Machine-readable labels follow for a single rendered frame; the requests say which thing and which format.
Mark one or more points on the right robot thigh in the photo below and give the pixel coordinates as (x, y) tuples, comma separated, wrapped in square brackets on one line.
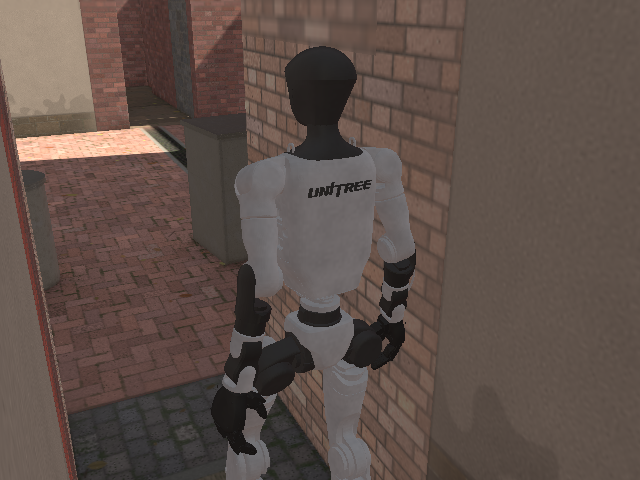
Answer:
[(344, 386)]

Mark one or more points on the right robot forearm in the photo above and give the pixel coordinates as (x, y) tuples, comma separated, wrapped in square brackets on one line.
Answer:
[(395, 288)]

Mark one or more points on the right robot hand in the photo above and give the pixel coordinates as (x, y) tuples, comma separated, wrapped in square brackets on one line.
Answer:
[(395, 333)]

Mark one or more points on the left robot forearm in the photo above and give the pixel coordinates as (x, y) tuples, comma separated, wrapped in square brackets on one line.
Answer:
[(241, 367)]

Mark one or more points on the left robot upper arm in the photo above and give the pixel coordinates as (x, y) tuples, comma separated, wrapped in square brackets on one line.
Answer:
[(256, 186)]

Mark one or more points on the right robot upper arm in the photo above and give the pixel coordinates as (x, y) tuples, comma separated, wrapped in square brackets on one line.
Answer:
[(397, 243)]

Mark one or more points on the left robot hand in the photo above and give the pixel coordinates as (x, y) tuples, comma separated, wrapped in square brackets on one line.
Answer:
[(229, 413)]

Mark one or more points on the robot left shin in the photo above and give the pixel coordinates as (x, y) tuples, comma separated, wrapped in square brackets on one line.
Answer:
[(235, 466)]

